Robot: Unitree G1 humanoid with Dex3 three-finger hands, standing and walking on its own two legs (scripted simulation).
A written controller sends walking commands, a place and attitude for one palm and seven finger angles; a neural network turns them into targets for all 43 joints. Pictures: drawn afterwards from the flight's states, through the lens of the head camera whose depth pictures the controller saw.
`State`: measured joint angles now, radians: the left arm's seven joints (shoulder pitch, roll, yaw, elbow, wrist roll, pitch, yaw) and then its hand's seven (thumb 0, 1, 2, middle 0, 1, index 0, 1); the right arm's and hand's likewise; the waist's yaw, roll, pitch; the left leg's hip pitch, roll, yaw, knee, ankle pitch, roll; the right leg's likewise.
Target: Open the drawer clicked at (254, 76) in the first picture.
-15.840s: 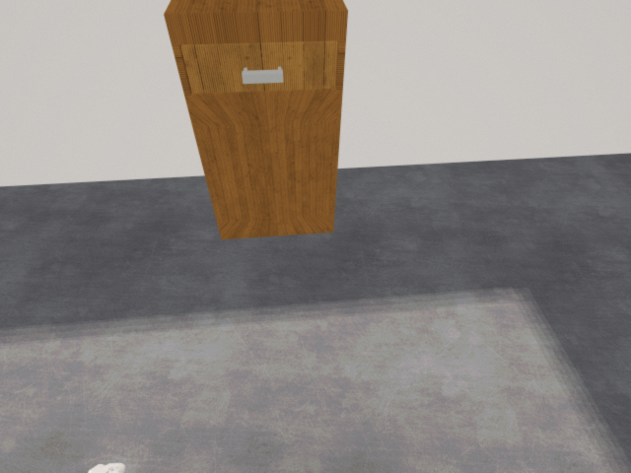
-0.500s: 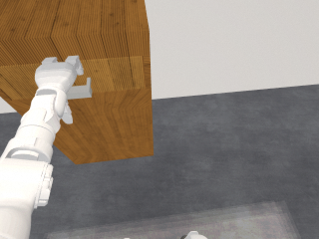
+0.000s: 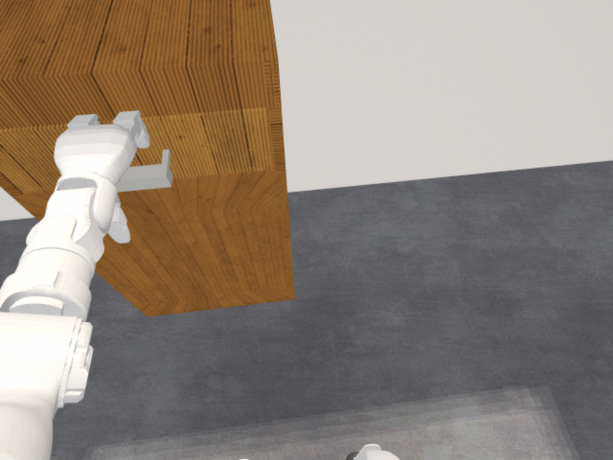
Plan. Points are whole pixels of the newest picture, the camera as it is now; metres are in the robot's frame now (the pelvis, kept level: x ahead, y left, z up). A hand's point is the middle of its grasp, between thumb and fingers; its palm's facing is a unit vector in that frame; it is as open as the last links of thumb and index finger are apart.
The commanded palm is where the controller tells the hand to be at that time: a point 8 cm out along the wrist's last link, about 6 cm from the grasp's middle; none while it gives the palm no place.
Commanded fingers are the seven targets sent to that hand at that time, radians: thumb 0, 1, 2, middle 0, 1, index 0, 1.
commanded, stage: lower the fingers behind the handle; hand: left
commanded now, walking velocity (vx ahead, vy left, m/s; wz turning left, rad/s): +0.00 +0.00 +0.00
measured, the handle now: (133, 168) +0.56 +0.27 +0.00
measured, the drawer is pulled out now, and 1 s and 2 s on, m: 0.00 0.00 0.00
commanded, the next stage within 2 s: lift the fingers back up to retry in 1.70 s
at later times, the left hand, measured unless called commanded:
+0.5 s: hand (115, 190) +0.49 +0.27 +0.03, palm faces -0.04 -0.01 -1.00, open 13.8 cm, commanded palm +0.47 +0.26 +0.08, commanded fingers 0.00 -0.50 0.30 -0.30 -1.20 -0.30 -1.20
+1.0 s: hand (115, 195) +0.49 +0.27 +0.02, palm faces -0.04 +0.02 -1.00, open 13.8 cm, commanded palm +0.48 +0.26 +0.05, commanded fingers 0.00 -0.50 0.30 -0.30 -1.20 -0.30 -1.20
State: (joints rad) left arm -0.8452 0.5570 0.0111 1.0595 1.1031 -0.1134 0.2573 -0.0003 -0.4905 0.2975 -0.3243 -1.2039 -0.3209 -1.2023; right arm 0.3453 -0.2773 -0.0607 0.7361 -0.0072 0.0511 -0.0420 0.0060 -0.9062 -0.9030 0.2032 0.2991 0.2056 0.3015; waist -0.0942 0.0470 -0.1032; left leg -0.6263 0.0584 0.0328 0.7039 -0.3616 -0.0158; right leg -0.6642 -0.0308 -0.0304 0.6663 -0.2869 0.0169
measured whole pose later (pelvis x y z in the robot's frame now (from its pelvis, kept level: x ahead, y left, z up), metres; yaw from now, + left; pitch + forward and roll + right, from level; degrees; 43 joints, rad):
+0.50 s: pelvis +0.00 +0.01 -0.01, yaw -1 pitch +20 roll -2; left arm -0.86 0.58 0.05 1.10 1.12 -0.13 0.30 0.00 -0.49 0.30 -0.32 -1.20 -0.32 -1.20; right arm 0.38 -0.27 -0.06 0.75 -0.03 0.05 -0.02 0.01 -0.91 -0.90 0.20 0.30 0.21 0.30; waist -0.12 0.04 -0.12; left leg -0.76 0.06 0.04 0.81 -0.40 0.00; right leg -0.78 -0.03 -0.02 0.74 -0.30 0.04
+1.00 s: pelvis -0.01 +0.02 -0.02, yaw +0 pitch +21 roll -2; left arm -0.92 0.58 -0.01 1.16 1.12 -0.08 0.32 0.00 -0.49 0.30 -0.32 -1.26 -0.31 -1.22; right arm 0.36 -0.27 -0.04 0.74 -0.03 0.05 -0.02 0.00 -0.91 -0.90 0.20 0.30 0.21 0.30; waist -0.12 0.04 -0.14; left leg -0.83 0.05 0.03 0.88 -0.42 0.01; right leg -0.85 -0.04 -0.02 0.80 -0.32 0.04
